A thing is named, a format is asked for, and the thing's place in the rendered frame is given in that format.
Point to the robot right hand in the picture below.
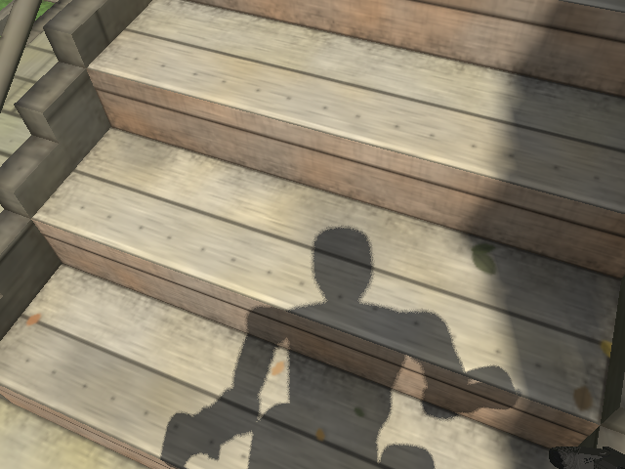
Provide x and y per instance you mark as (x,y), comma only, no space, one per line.
(586,458)

